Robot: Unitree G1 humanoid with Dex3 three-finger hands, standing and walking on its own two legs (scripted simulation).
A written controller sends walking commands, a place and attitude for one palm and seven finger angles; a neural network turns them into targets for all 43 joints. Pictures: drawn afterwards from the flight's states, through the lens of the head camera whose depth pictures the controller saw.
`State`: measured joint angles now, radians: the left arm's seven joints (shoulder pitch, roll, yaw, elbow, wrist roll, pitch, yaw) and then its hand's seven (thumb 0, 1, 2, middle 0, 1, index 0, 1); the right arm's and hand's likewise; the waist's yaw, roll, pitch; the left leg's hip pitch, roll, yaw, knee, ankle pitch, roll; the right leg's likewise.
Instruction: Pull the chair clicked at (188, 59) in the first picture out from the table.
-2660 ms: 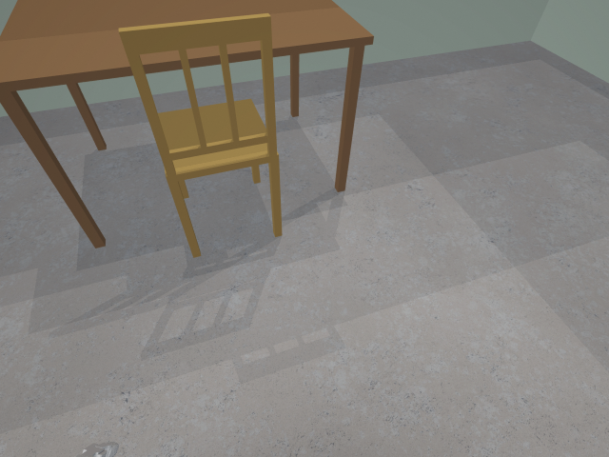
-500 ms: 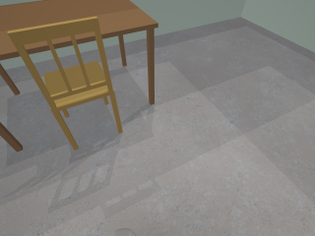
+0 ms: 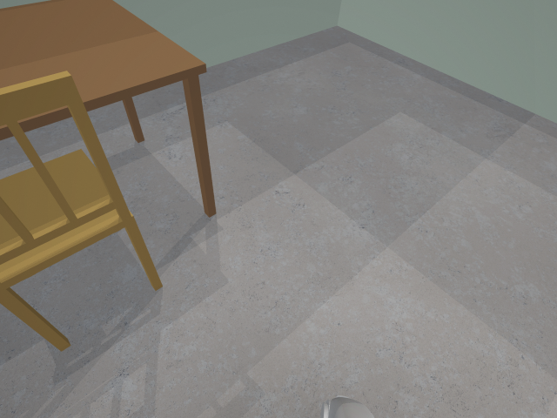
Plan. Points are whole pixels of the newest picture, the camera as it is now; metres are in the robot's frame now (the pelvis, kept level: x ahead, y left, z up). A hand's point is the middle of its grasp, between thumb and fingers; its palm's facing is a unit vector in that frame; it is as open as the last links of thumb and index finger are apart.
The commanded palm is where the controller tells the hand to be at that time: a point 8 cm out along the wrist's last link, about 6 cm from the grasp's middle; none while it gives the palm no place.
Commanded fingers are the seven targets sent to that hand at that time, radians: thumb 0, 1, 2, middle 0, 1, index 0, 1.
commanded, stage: walk to a spot facing it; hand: left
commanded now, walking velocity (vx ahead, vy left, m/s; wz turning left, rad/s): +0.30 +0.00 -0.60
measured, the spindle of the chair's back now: out of the picture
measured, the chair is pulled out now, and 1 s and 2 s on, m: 0.00 0.00 0.00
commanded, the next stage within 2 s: turn to face it in 0.22 s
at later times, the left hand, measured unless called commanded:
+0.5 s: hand (236, 316) +0.33 +0.11 -0.17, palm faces -0.24 -0.95 -0.20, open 7.3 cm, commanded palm none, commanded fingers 0.00 0.90 0.90 -0.20 -0.30 -0.20 -0.30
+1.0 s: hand (193, 312) +0.33 +0.19 -0.17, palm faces +0.09 -0.97 -0.24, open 7.4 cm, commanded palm none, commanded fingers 0.00 0.90 0.90 -0.20 -0.30 -0.20 -0.30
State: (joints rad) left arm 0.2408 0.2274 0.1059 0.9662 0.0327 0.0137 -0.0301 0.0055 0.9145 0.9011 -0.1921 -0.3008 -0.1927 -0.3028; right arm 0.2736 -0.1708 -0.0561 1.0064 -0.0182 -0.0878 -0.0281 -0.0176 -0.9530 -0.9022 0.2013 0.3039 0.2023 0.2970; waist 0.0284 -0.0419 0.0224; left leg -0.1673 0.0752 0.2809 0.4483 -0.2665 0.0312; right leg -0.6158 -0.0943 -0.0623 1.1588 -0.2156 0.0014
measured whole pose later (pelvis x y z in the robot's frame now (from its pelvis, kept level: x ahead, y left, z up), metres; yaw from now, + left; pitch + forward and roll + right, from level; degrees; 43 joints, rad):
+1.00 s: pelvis +0.25 -0.03 +0.00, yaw +3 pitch +2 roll -2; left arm 0.16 0.25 0.08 0.96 0.00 0.05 0.02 0.01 0.91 0.90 -0.20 -0.30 -0.20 -0.30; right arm 0.24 -0.18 -0.05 0.96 -0.02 0.02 -0.01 0.00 -0.91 -0.90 0.20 0.30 0.20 0.30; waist -0.02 -0.01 0.07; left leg -0.28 -0.02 -0.03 0.46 -0.20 0.06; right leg -0.43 -0.06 0.00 0.94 -0.44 0.10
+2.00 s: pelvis +0.25 -0.04 +0.00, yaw +37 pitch +0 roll +0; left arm 0.14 0.23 0.05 0.89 0.00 0.05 0.02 0.01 0.91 0.90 -0.20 -0.30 -0.20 -0.30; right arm 0.21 -0.20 -0.04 0.93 -0.02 0.04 0.00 0.00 -0.91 -0.90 0.20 0.30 0.20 0.30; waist -0.02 0.00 0.07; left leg -0.22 -0.05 -0.07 0.50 -0.26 0.03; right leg -0.36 -0.04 -0.02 0.77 -0.42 0.08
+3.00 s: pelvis +0.38 +0.08 -0.03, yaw +46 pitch -2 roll +0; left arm 0.15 0.16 0.05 1.00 0.01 -0.06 -0.01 0.00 0.91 0.90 -0.20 -0.30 -0.20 -0.30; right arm 0.41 -0.14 -0.03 1.17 0.00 -0.03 -0.02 0.01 -0.91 -0.90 0.20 0.30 0.20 0.30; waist -0.02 0.02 0.09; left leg -0.11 0.05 0.05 0.92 -0.53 0.03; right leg -0.41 -0.03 -0.14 0.67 -0.21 -0.07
